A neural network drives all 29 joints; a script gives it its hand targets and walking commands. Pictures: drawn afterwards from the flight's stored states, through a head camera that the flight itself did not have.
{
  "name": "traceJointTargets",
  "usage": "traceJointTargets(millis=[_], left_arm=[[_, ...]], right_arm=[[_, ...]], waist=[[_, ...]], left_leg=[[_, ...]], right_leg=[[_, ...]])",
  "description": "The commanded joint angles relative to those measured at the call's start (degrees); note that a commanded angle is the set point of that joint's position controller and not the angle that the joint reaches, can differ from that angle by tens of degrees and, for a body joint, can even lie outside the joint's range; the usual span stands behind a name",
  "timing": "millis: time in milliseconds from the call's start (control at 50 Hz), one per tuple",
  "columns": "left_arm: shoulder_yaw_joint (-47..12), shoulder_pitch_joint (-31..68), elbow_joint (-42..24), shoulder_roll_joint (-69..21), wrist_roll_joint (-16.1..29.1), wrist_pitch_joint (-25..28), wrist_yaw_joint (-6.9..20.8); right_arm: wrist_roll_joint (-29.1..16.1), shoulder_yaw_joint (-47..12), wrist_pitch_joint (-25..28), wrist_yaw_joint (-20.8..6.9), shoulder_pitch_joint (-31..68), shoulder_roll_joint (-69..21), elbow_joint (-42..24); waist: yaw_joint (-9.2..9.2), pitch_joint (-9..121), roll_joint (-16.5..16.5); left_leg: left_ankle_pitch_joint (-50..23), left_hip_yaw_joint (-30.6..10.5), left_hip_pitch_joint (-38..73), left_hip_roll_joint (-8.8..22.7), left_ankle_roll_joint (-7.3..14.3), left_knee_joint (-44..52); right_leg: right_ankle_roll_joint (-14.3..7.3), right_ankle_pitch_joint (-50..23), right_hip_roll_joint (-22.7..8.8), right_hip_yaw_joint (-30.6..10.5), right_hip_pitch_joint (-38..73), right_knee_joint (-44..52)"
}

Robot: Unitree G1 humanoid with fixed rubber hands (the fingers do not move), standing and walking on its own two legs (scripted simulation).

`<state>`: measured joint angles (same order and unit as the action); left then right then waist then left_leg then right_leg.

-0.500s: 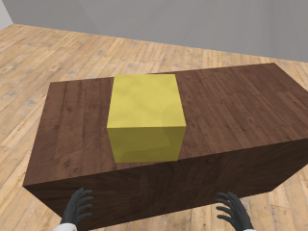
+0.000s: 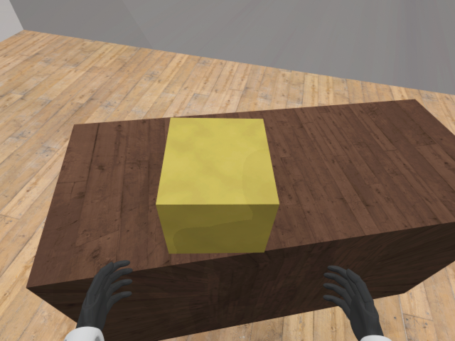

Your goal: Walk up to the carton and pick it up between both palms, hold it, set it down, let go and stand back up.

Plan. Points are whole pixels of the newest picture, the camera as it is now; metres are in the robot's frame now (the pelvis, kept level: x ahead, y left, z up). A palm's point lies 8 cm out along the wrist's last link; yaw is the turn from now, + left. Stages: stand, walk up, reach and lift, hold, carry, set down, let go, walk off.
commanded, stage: reach and lift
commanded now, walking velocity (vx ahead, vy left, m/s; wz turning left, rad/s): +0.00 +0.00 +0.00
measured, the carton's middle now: (217, 184) +0.44 +0.06 -0.01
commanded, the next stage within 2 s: none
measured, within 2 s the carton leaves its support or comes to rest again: neither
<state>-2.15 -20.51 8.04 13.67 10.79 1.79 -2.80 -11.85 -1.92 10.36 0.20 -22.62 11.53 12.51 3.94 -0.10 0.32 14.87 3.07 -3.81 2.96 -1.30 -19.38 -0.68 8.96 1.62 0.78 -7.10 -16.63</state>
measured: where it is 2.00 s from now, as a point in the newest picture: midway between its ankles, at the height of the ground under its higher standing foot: outside the picture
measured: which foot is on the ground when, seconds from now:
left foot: down 0.00-1.00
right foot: down 0.00-1.00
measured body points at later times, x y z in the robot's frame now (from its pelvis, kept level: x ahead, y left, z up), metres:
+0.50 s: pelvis +0.00 +0.00 +0.00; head -0.01 +0.02 +0.45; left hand +0.23 +0.25 +0.03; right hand +0.26 -0.19 +0.03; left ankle -0.05 +0.12 -0.75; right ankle +0.00 -0.11 -0.75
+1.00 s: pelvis -0.01 +0.01 +0.00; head +0.03 +0.02 +0.45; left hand +0.33 +0.26 +0.06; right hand +0.37 -0.18 +0.06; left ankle -0.05 +0.12 -0.75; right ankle +0.00 -0.11 -0.75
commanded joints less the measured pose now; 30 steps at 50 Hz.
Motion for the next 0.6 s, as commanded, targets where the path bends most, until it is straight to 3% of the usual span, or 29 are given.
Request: traceJointTargets(millis=[0,60,180,400,460,580], left_arm=[[3.0,6.7,-12.8,7.0,0.1,4.7,-0.7],[3.0,7.7,-12.8,6.8,0.5,5.3,-0.7],[4.2,11.9,-11.6,6.8,0.4,3.4,-0.3],[5.9,23.8,-17.3,8.2,1.8,-9.7,-0.8],[6.5,27.0,-18.5,8.5,1.9,-12.1,-0.9],[7.8,33.8,-13.4,8.7,2.6,-16.6,-0.4]], right_arm=[[-1.5,2.8,4.6,0.2,5.8,6.8,-11.6],[-2.6,2.1,4.8,0.6,7.1,7.0,-11.1],[-3.6,1.5,3.9,1.9,11.2,7.6,-9.6],[-4.2,3.6,-5.7,3.4,24.2,10.7,-14.0],[-5.1,3.7,-7.6,3.6,27.0,11.0,-14.1],[-5.2,4.8,-11.2,3.7,35.2,11.9,-9.2]], waist=[[0.24,5.0,-1.4],[0.67,5.9,-2.4],[-0.28,7.1,-1.5],[-1.07,7.8,-1.2],[-0.61,9.5,-2.6],[-1.09,10.0,-1.6]], left_leg=[[-20.8,0.8,-6.0,-3.1,-3.0,2.9],[-22.0,0.9,-6.2,-3.0,-3.2,3.1],[-21.1,0.6,-5.8,-3.2,-3.0,3.6],[-19.2,-0.1,-3.5,-2.9,-3.0,5.0],[-19.1,-0.2,-2.8,-2.9,-3.1,4.6],[-15.3,-0.6,-4.2,-2.7,-2.2,4.9]], right_leg=[[0.0,-14.1,0.8,-3.3,10.1,0.2],[0.2,-15.8,0.8,-3.4,12.1,0.5],[0.1,-15.9,0.4,-3.1,12.8,1.7],[0.5,-12.9,0.6,-1.7,11.6,3.8],[0.2,-12.7,0.6,-1.8,12.0,3.6],[0.4,-10.0,0.5,-1.8,10.8,3.5]])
